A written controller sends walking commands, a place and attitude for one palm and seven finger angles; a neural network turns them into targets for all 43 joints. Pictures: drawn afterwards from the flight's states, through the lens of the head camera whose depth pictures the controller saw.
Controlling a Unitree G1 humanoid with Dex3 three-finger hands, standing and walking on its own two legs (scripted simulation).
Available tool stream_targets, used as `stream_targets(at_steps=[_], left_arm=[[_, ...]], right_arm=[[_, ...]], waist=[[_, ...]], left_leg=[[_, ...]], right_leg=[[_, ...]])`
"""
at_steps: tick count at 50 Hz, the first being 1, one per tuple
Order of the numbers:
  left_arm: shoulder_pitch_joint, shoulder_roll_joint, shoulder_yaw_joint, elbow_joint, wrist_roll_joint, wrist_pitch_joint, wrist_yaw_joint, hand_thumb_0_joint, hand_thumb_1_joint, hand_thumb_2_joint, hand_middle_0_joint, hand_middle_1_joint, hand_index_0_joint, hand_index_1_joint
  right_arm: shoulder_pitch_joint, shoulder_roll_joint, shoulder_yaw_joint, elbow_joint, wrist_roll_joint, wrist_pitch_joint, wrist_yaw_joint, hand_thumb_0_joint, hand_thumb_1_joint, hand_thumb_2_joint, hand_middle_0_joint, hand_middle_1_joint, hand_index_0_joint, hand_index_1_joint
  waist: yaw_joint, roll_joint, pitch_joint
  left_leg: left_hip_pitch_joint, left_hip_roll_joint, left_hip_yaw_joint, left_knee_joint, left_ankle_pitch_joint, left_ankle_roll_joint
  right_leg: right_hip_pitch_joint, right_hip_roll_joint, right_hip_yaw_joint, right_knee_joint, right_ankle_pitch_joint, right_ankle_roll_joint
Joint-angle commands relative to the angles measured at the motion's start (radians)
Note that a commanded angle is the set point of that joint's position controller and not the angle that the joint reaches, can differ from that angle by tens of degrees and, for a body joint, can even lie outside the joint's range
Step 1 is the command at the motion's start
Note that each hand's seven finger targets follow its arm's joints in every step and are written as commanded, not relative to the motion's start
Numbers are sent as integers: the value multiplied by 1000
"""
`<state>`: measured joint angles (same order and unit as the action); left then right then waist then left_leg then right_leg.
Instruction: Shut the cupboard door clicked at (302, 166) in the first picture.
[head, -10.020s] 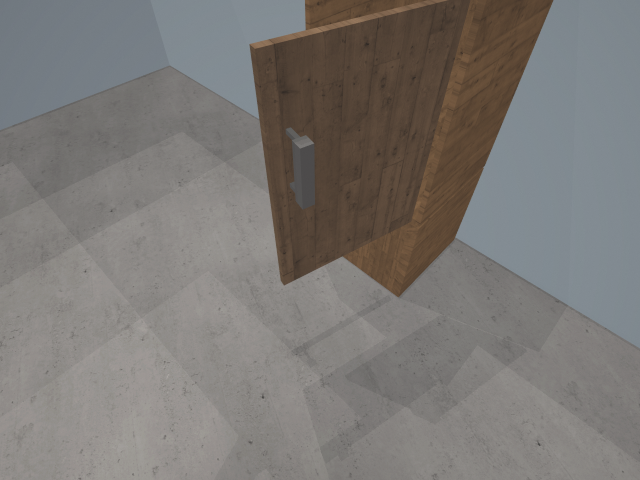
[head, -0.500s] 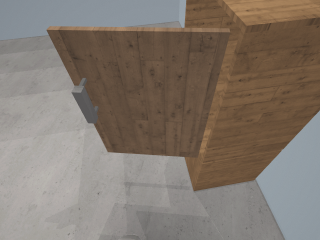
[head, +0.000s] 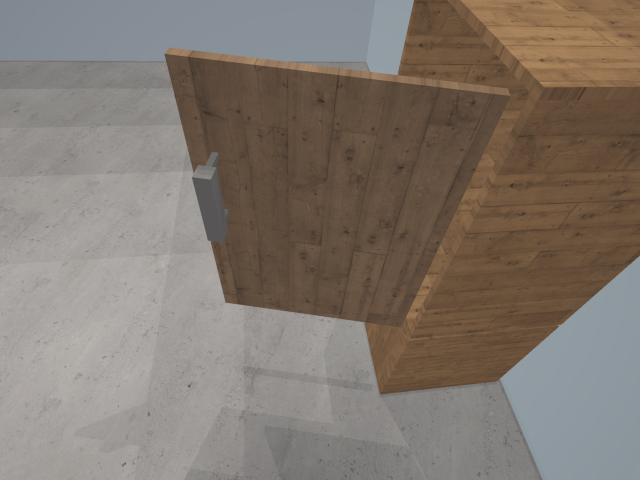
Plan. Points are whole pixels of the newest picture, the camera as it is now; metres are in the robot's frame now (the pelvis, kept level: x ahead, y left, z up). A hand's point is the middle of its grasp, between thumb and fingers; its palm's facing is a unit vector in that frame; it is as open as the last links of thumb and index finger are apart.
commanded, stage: come to a stop and stand still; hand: left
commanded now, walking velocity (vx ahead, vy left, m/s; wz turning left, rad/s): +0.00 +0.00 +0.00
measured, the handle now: (215, 197) +0.50 +0.22 +0.04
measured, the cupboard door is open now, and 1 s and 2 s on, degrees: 76 76 76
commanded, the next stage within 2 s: look again from close up in 0.68 s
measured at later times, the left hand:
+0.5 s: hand out of the picture +0.05 +0.17 -0.18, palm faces +0.01 -0.98 -0.18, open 7.3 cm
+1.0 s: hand out of the picture +0.05 +0.18 -0.18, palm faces +0.01 -0.97 -0.24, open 7.3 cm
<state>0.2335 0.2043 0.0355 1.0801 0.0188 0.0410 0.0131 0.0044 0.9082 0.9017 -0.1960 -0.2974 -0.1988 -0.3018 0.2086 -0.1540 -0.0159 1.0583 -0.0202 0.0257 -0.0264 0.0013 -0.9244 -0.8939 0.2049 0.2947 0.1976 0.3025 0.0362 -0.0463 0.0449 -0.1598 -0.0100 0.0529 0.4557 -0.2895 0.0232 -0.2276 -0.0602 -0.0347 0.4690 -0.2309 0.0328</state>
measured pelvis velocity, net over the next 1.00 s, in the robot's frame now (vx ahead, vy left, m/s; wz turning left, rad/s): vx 0.02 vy -0.01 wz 0.00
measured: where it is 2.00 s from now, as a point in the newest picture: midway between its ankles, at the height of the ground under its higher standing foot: outside the picture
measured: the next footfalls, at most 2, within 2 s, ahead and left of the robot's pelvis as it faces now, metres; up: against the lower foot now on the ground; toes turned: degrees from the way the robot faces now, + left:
none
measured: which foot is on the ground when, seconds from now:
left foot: down 0.00-1.00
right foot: down 0.00-1.00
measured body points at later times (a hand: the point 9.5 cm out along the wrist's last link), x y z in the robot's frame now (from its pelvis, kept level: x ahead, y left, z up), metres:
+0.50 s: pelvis +0.03 +0.00 +0.00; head +0.05 +0.01 +0.45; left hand +0.05 +0.23 -0.16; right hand +0.01 -0.22 -0.16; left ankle -0.03 +0.10 -0.74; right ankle +0.01 -0.14 -0.74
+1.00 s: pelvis +0.02 -0.01 -0.01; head +0.04 -0.01 +0.44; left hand +0.05 +0.23 -0.16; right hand +0.06 -0.26 -0.16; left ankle -0.03 +0.10 -0.74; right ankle +0.01 -0.14 -0.74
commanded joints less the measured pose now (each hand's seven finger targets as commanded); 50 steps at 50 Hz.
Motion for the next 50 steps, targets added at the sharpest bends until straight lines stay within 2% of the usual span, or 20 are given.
stream_targets(at_steps=[1,4,8,13,15,19,26,33,34,38,39,40,41,42,43,44,46,48,50], left_arm=[[24,66,0,-25,0,-30,5,0,900,900,-200,-300,-200,-300],[32,63,-4,-10,-1,-37,8,0,900,900,-200,-300,-200,-300],[49,58,-7,5,-5,-45,12,0,900,900,-200,-300,-200,-300],[58,52,-9,19,-8,-48,18,0,900,900,-200,-300,-200,-300],[57,50,-8,20,-8,-46,19,0,900,900,-200,-300,-200,-300],[60,45,-9,24,-9,-46,21,0,900,900,-200,-300,-200,-300],[64,46,-8,23,-12,-52,24,0,900,900,-200,-300,-200,-300],[65,41,-8,22,-13,-53,25,0,900,900,-200,-300,-200,-300],[58,40,-8,21,-11,-52,24,0,900,900,-200,-300,-200,-300],[66,40,-7,22,-13,-54,25,0,900,900,-200,-300,-200,-300],[43,208,-20,-61,-9,-63,36,0,900,900,-200,-300,-200,-300],[97,145,-11,-69,-8,-62,37,0,900,900,-200,-300,-200,-300],[103,116,-6,-64,-7,-72,37,0,900,900,-200,-300,-200,-300],[114,112,-8,-68,-8,-75,37,0,900,900,-200,-300,-200,-300],[121,107,-7,-71,-8,-76,37,0,900,900,-200,-300,-200,-300],[118,118,-9,-78,-6,-78,37,0,900,900,-200,-300,-200,-300],[98,130,-4,-79,-6,-80,35,0,900,900,-200,-300,-200,-300],[72,144,0,-92,-3,-81,34,0,900,900,-200,-300,-200,-300],[68,146,-4,-97,-4,-80,35,0,900,900,-200,-300,-200,-300]], right_arm=[[38,-149,-22,-37,7,-30,-6,0,-900,-900,200,300,200,300],[63,-136,-19,-23,9,-35,-8,0,-900,-900,200,300,200,300],[86,-125,-13,-2,10,-46,-11,0,-900,-900,200,300,200,300],[112,-114,-9,24,11,-48,-17,0,-900,-900,200,300,200,300],[118,-106,-7,31,10,-47,-18,0,-900,-900,200,300,200,300],[135,-94,-6,47,11,-45,-21,0,-900,-900,200,300,200,300],[159,-80,-8,68,9,-46,-20,0,-900,-900,200,300,200,300],[171,-72,-9,75,8,-44,-22,0,-900,-900,200,300,200,300],[171,-68,-9,77,9,-43,-23,0,-900,-900,200,300,200,300],[172,-70,-8,76,8,-44,-23,0,-900,-900,200,300,200,300],[86,-188,-20,-34,-1,-54,-13,0,-900,-900,200,300,200,300],[92,-208,-49,-38,-4,-82,-17,0,-900,-900,200,300,200,300],[89,-181,-53,-30,-3,-87,-20,0,-900,-900,200,300,200,300],[93,-158,-49,-34,4,-84,-20,0,-900,-900,200,300,200,300],[85,-140,-47,-37,8,-78,-19,0,-900,-900,200,300,200,300],[69,-133,-43,-51,5,-72,-14,0,-900,-900,200,300,200,300],[58,-128,-44,-54,7,-57,-9,0,-900,-900,200,300,200,300],[44,-151,-48,-59,7,-54,-7,0,-900,-900,200,300,200,300],[29,-157,-44,-56,4,-54,-4,0,-900,-900,200,300,200,300]], waist=[[-15,87,21],[-22,54,6],[-28,59,-36],[-32,58,-32],[-30,70,-8],[-29,56,10],[-32,42,-16],[-33,48,-5],[-33,44,17],[-35,45,0],[-47,94,55],[-24,112,-14],[-27,123,-102],[-26,136,-134],[-27,100,-137],[-25,54,-118],[-40,-32,-70],[-47,-24,-36],[-44,10,-40]], left_leg=[[-94,139,-131,-200,52,4],[-57,126,-110,-181,105,2],[14,117,-85,-139,264,-8],[35,116,-73,-118,355,-14],[20,114,-68,-119,355,-14],[10,113,-67,-122,334,-13],[30,109,-60,-113,353,-17],[31,109,-58,-114,339,-19],[18,108,-57,-121,321,-18],[36,109,-56,-117,331,-19],[9,73,-100,-140,489,-3],[11,144,-112,-46,574,11],[56,135,-108,-8,629,22],[61,122,-99,16,566,20],[31,105,-92,39,465,15],[2,87,-76,51,366,10],[-55,65,-68,46,182,-2],[-53,73,-69,39,199,0],[-29,80,-69,30,247,2]], right_leg=[[58,-26,41,-59,61,-35],[63,-33,51,-81,91,-38],[65,-47,62,-79,167,-42],[77,-48,58,-68,223,-47],[80,-47,54,-66,230,-48],[90,-46,51,-75,228,-51],[111,-53,49,-66,292,-57],[109,-50,49,-73,289,-58],[106,-47,46,-80,276,-58],[108,-49,50,-79,294,-60],[58,2,29,31,289,-69],[49,-22,35,64,171,-71],[71,-22,39,60,251,-92],[86,-35,47,45,289,-96],[90,-45,57,31,316,-95],[93,-59,93,20,370,-98],[74,-93,121,-14,351,-99],[37,-85,114,-8,343,-96],[37,-74,106,0,357,-91]])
